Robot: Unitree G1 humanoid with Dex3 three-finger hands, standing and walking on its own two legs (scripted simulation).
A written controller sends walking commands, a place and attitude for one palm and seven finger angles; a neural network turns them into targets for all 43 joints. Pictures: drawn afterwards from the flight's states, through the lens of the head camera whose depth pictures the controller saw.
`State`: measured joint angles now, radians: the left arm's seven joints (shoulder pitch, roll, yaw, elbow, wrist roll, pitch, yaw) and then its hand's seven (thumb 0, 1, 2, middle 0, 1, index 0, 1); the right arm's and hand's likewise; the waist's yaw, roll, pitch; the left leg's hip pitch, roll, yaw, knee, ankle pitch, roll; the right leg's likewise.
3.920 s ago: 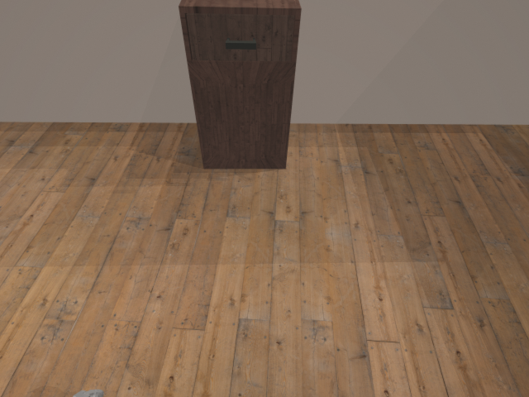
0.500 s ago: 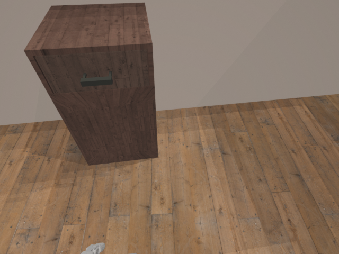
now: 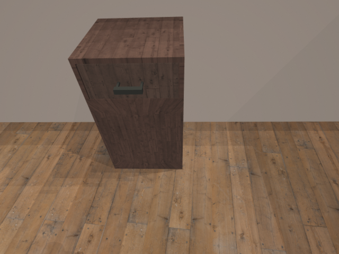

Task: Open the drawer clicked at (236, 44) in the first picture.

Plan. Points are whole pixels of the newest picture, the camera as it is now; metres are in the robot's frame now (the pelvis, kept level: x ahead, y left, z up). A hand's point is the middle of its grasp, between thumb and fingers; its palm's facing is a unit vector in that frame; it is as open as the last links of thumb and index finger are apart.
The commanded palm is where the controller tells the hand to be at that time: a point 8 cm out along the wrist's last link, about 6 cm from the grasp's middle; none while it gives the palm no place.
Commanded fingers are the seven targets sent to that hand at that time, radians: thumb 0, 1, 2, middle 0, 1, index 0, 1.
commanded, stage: take the last steps up to it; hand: left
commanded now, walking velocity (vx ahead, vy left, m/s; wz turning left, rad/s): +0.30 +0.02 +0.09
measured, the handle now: (129, 87) +0.76 +0.25 -0.05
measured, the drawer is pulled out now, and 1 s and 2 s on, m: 0.00 0.00 0.00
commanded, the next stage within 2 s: come to a stop and stand still in 0.62 s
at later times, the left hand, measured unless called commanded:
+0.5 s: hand out of the picture +0.05 +0.21 -0.18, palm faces +0.11 -0.98 -0.14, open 7.4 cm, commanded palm none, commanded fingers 0.00 0.90 0.90 -0.20 -0.30 -0.20 -0.30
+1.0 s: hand (124, 191) +0.33 +0.19 -0.15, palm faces +0.05 -0.97 -0.23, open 7.3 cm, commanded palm none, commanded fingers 0.00 0.90 0.90 -0.20 -0.30 -0.20 -0.30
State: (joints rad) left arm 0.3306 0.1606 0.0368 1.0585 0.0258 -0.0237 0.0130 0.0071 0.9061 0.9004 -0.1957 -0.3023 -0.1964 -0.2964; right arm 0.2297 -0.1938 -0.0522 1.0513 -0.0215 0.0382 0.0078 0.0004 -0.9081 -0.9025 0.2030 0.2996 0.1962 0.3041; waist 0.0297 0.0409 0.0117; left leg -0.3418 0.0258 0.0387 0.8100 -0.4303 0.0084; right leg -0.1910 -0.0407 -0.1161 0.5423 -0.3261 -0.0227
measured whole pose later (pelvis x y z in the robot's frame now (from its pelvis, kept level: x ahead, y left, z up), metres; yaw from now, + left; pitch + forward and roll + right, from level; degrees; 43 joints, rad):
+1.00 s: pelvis +0.24 +0.02 +0.00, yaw +1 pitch -1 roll +2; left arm 0.11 0.13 0.04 0.99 0.02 0.00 0.04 -0.01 0.92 0.90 -0.20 -0.30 -0.20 -0.30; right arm 0.24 -0.17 -0.05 1.08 -0.01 0.06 -0.02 0.00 -0.91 -0.90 0.20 0.30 0.19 0.30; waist -0.01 0.02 0.09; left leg -0.38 0.03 0.03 0.95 -0.49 -0.04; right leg -0.29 -0.05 -0.15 0.51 -0.21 -0.06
